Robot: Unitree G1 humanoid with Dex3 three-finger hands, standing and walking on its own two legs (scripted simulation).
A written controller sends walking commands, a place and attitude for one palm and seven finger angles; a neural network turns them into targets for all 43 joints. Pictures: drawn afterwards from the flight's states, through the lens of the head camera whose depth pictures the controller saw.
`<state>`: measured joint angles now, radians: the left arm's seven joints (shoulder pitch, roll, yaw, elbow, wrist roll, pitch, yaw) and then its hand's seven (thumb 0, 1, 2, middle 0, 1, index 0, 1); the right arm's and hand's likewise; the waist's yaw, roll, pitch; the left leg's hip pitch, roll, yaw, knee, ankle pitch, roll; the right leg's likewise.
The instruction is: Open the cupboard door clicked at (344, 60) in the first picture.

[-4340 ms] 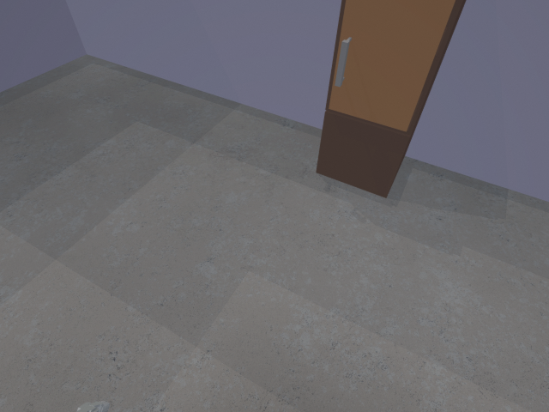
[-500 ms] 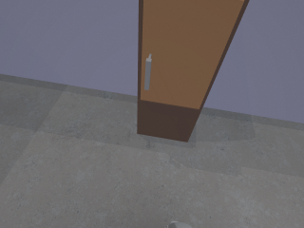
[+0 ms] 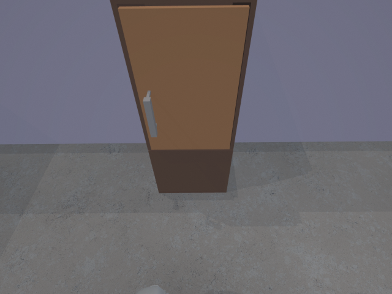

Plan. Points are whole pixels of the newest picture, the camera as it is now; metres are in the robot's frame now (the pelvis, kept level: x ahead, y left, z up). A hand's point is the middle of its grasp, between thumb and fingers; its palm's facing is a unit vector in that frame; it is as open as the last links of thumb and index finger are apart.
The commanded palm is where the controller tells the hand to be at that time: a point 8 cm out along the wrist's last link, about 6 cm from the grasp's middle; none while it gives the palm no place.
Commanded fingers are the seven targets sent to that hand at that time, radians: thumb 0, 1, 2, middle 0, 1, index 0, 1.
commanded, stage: take the last steps up to it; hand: left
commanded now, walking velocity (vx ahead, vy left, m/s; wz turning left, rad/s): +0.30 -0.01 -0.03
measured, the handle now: (151, 114) +0.73 +0.20 -0.11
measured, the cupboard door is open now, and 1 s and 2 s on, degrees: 0 0 0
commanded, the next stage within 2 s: come to a stop and stand still in 0.40 s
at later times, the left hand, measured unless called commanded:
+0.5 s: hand (123, 271) +0.21 +0.20 -0.17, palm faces -0.01 -0.97 -0.23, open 7.3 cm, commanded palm none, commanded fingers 0.00 0.90 0.90 -0.20 -0.30 -0.20 -0.30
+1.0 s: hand (124, 257) +0.24 +0.20 -0.17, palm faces +0.06 -0.97 -0.24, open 7.4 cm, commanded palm none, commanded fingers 0.00 0.90 0.90 -0.20 -0.30 -0.20 -0.30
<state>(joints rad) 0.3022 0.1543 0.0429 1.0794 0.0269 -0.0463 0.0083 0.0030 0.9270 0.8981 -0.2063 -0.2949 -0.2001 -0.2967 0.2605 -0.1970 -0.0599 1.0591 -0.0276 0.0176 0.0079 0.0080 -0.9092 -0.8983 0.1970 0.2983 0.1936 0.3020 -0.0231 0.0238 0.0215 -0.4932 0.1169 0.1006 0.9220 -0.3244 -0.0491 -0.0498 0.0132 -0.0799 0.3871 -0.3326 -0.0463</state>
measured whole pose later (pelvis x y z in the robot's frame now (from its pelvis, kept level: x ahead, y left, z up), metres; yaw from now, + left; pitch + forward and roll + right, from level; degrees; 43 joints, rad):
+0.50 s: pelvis +0.16 +0.01 +0.00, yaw -2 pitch -1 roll +2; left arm 0.23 0.17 0.07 1.05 0.03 -0.01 -0.01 0.02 0.93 0.90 -0.20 -0.29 -0.20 -0.30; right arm 0.33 -0.14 -0.04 1.11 -0.03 -0.02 -0.02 0.00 -0.92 -0.90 0.20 0.30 0.20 0.30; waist -0.02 0.00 0.04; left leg -0.14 0.04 0.18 0.43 -0.27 -0.01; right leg -0.42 -0.10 -0.09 0.72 -0.29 0.00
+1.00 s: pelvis +0.19 +0.01 +0.00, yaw +0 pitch -1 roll +1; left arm 0.18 0.18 0.06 1.01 0.04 0.02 0.03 0.00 0.91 0.90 -0.21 -0.30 -0.20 -0.30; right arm 0.10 -0.21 -0.06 0.98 -0.01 0.05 -0.01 0.00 -0.91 -0.90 0.20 0.30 0.19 0.30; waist 0.03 -0.01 0.08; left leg -0.32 0.03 0.04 0.71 -0.37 -0.05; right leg -0.29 -0.09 -0.15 0.51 -0.20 -0.02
